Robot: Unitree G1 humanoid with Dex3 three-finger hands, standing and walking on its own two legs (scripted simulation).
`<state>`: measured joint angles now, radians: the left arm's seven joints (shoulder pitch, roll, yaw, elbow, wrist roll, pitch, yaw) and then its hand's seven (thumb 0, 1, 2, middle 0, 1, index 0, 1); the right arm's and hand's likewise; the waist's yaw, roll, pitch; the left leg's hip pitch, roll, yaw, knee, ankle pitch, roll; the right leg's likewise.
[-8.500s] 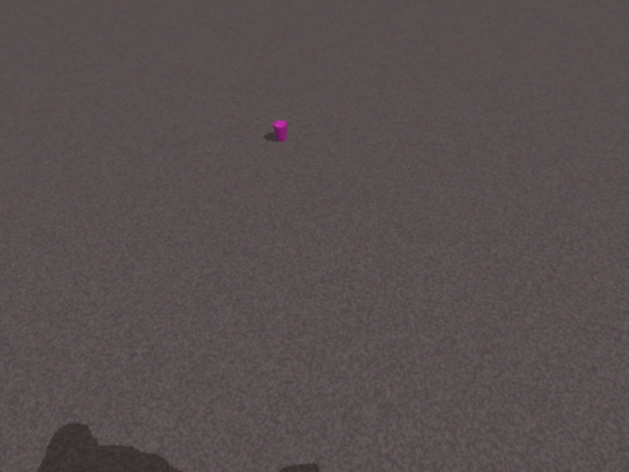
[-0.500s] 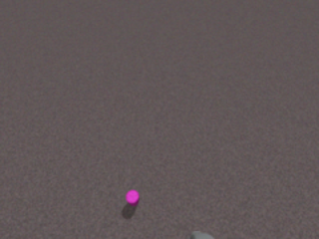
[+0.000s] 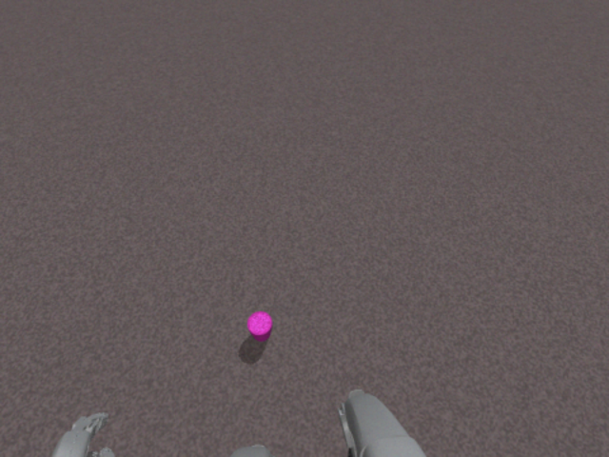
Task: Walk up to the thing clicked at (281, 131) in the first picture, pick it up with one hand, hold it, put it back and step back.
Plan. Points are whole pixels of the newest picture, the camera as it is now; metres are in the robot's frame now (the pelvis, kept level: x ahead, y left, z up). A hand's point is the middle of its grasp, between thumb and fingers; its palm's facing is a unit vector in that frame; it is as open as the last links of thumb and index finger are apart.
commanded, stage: walk up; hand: left
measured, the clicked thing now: (260, 328) +0.54 +0.14 -0.69
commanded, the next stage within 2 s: none
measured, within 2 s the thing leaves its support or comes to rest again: neither
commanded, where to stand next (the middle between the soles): +0.13 -0.05 m, yaw -6 degrees
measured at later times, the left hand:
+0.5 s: hand out of the picture +0.13 +0.25 -0.10, palm faces -0.10 -0.87 -0.49, open 7.4 cm
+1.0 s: hand out of the picture +0.14 +0.25 -0.16, palm faces -0.19 -0.91 -0.36, open 7.4 cm
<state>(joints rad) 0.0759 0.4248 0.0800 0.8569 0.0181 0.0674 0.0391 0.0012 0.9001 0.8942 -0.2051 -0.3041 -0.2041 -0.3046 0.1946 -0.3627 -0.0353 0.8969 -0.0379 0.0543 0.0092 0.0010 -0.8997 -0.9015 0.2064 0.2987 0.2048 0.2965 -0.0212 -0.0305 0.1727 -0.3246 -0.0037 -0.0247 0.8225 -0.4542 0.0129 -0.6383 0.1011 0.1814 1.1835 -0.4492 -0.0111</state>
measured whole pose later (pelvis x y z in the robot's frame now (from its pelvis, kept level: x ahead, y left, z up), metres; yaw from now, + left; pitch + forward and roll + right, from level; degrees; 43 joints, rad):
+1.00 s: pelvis +0.01 -0.01 +0.00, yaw -10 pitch -2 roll +0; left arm 0.21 0.43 0.09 0.86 0.04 0.06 -0.04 0.00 0.90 0.89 -0.20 -0.30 -0.20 -0.30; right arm 0.22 -0.41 -0.04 0.82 -0.04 -0.03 -0.03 0.00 -0.89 -0.90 0.21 0.30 0.21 0.30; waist 0.00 -0.06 0.12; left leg -0.50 0.06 0.01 0.78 -0.26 0.00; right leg -0.34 0.01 0.04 0.93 -0.62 -0.03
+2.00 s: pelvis +0.00 +0.00 +0.01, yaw -1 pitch -2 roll +2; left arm 0.25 0.40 0.07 0.84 0.06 0.00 -0.01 0.00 0.90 0.89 -0.21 -0.30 -0.21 -0.30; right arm 0.26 -0.42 -0.07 0.94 -0.02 0.01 0.04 0.00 -0.90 -0.90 0.20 0.30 0.20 0.30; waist 0.02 -0.01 0.09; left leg -0.24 -0.04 0.02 0.68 -0.47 0.01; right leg -0.39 -0.10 -0.02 0.77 -0.37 -0.04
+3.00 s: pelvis +0.01 -0.02 +0.03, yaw -7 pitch -3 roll +0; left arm 0.19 0.38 0.03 1.06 0.01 -0.03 -0.01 0.01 0.90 0.89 -0.20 -0.30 -0.20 -0.30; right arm 0.19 -0.41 -0.05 1.01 0.00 0.00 0.01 0.00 -0.90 -0.90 0.20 0.30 0.20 0.30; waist -0.01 0.02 0.11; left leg -0.19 0.03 0.00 0.53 -0.30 -0.02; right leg -0.18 0.01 -0.02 0.53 -0.30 -0.02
